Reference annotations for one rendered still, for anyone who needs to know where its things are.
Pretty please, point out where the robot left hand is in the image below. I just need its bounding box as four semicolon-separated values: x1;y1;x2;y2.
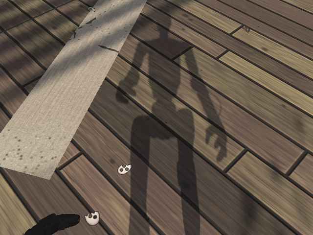
22;213;80;235

